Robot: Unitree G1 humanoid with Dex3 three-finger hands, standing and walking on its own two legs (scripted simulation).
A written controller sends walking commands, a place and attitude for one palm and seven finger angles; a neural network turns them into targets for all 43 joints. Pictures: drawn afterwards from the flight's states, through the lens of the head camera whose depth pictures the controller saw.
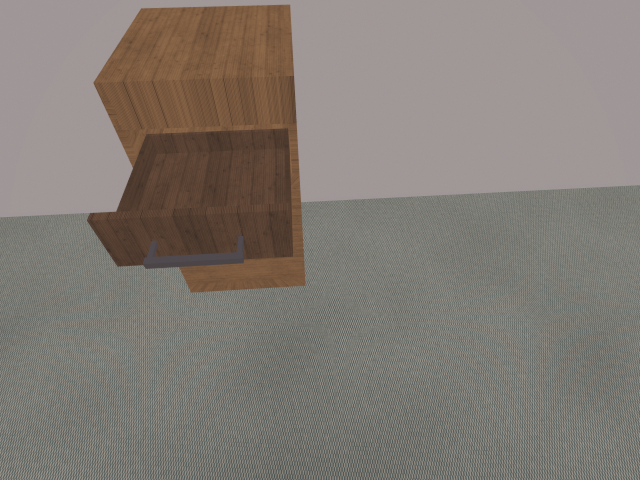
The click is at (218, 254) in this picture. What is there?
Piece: drawer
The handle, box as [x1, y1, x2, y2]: [143, 236, 243, 268]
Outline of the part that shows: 243,238 242,236 238,236 236,252 160,257 154,256 157,243 156,241 152,241 148,255 144,258 143,264 145,268 243,262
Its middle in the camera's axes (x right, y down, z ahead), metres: -0.26 +0.03 +0.79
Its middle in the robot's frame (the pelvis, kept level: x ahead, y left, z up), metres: +0.54 +0.29 -0.14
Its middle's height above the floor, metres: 0.64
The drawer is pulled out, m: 0.30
